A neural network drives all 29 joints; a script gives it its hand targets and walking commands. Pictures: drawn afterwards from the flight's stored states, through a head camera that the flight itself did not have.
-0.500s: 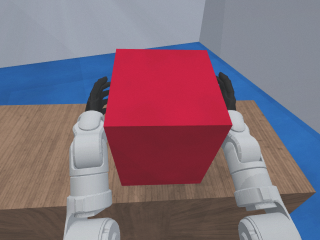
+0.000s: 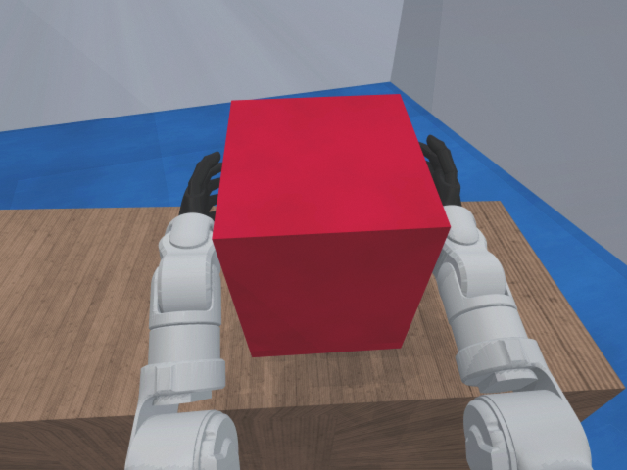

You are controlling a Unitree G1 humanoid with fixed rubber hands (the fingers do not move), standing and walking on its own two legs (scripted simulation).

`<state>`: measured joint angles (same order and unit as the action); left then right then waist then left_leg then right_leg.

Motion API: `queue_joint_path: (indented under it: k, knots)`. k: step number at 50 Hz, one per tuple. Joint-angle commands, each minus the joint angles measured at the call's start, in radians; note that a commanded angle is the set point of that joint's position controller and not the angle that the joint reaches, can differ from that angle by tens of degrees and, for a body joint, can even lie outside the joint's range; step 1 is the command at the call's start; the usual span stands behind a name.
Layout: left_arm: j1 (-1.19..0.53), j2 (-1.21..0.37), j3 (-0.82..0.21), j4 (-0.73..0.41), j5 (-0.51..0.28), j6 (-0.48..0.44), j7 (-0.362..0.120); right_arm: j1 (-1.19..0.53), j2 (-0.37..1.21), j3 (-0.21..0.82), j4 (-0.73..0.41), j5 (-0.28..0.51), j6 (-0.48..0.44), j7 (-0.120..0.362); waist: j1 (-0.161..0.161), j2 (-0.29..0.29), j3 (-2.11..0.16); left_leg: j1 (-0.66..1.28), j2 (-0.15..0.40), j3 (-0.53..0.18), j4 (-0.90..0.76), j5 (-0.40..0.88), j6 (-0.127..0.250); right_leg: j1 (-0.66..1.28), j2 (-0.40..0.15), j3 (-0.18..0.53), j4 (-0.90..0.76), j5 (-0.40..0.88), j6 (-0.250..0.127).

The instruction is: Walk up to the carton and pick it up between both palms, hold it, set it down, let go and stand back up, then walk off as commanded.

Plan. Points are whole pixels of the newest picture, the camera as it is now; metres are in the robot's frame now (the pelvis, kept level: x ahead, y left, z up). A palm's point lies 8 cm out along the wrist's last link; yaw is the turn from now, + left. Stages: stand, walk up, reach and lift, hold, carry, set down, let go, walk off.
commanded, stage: hold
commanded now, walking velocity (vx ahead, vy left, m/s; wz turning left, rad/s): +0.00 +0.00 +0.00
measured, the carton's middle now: (322, 232) +0.37 -0.01 +0.15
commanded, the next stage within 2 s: none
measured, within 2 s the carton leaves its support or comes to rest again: neither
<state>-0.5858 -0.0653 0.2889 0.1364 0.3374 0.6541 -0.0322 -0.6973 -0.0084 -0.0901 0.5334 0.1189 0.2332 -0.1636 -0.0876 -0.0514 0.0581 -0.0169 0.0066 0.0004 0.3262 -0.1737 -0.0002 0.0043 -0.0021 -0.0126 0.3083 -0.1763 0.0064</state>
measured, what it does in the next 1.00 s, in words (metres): stands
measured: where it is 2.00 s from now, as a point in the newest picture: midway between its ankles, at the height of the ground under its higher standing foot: outside the picture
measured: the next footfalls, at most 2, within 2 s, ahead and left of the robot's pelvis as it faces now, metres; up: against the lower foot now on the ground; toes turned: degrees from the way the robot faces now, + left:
none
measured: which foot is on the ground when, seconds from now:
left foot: down 0.00-1.00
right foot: down 0.00-1.00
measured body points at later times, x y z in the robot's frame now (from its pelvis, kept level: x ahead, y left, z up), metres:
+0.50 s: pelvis -0.03 +0.00 +0.00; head -0.07 +0.02 +0.45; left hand +0.34 +0.15 +0.17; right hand +0.34 -0.15 +0.18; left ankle +0.01 +0.12 -0.75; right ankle +0.00 -0.12 -0.75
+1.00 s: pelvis +0.00 +0.00 +0.00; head -0.02 +0.02 +0.45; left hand +0.38 +0.15 +0.19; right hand +0.38 -0.15 +0.20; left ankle +0.01 +0.12 -0.75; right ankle +0.00 -0.12 -0.75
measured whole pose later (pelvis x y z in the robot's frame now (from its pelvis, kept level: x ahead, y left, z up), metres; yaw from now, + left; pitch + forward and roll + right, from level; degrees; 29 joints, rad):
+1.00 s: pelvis +0.00 +0.00 +0.00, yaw +0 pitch -8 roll +0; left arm -0.58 -0.07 0.29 0.02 0.32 0.68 -0.05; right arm -0.65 -0.01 -0.06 0.40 0.16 0.24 -0.20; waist -0.09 -0.05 0.07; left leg -0.02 0.01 0.00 0.33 -0.18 0.00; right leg 0.00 0.00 -0.01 0.31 -0.17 0.01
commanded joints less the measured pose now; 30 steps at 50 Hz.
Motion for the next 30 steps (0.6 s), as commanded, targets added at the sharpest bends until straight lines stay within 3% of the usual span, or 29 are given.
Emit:
queue_joint_path:
  k: [1, 6, 9, 10, 13, 18, 22, 27, 30]
  knots:
    - [-0.472, -0.459, -0.483, -0.243, -0.143, -0.035, -0.145, -0.459, 0.546, 0.551, -0.335, 0.155, 0.002, 0.029, -0.020, 0.037, -0.433, 0.154, -0.063, 0.029, 0.030, 0.457, -0.028, 0.235, 0.050, -0.055, 0.003, 0.615, 0.060]
    - [-0.350, -0.440, -0.477, -0.292, -0.116, 0.041, -0.183, -0.345, 0.459, 0.532, -0.375, 0.164, 0.056, 0.009, -0.040, 0.072, -0.383, 0.184, -0.046, 0.027, 0.016, 0.473, -0.049, 0.229, 0.062, -0.055, -0.018, 0.563, 0.045]
    - [-0.367, -0.432, -0.471, -0.305, -0.115, 0.059, -0.191, -0.392, 0.450, 0.537, -0.447, 0.169, 0.060, 0.012, -0.027, 0.060, -0.372, 0.168, -0.045, 0.028, 0.007, 0.439, -0.041, 0.221, 0.065, -0.060, -0.030, 0.494, 0.038]
    - [-0.380, -0.450, -0.498, -0.344, -0.130, 0.057, -0.186, -0.403, 0.449, 0.538, -0.468, 0.176, 0.055, 0.014, -0.039, 0.077, -0.393, 0.179, -0.042, 0.025, 0.011, 0.453, -0.049, 0.211, 0.072, -0.065, -0.031, 0.467, 0.037]
    - [-0.439, -0.456, -0.510, -0.335, -0.141, 0.048, -0.170, -0.458, 0.461, 0.518, -0.470, 0.159, 0.046, 0.029, -0.026, 0.097, -0.391, 0.167, -0.037, 0.021, 0.005, 0.410, -0.050, 0.165, 0.072, -0.071, -0.038, 0.366, 0.025]
    - [-0.550, -0.425, -0.437, -0.184, -0.116, 0.039, -0.158, -0.543, 0.453, 0.408, -0.310, 0.079, 0.038, 0.072, -0.016, 0.070, -0.276, 0.055, -0.030, 0.038, -0.081, 0.059, -0.010, 0.067, 0.047, -0.079, -0.078, 0.044, 0.005]
    - [-0.629, -0.392, -0.328, -0.021, -0.062, 0.026, -0.170, -0.614, 0.468, 0.301, -0.146, -0.009, 0.026, 0.117, 0.017, 0.014, -0.174, -0.047, -0.024, 0.068, -0.172, -0.212, 0.045, -0.011, 0.026, -0.087, -0.103, -0.213, -0.001]
    - [-0.805, -0.483, -0.429, -0.070, -0.156, -0.074, -0.132, -0.734, 0.586, 0.303, -0.170, -0.015, -0.059, 0.144, 0.002, 0.026, -0.326, -0.019, -0.024, 0.058, -0.129, -0.146, 0.037, -0.032, 0.029, -0.095, -0.061, -0.143, 0.008]
    - [-0.827, -0.501, -0.440, -0.016, -0.164, -0.104, -0.104, -0.730, 0.610, 0.293, -0.097, -0.022, -0.066, 0.151, 0.008, 0.033, -0.337, -0.004, -0.029, 0.051, -0.114, -0.134, 0.036, -0.067, 0.029, -0.092, -0.067, -0.134, 0.010]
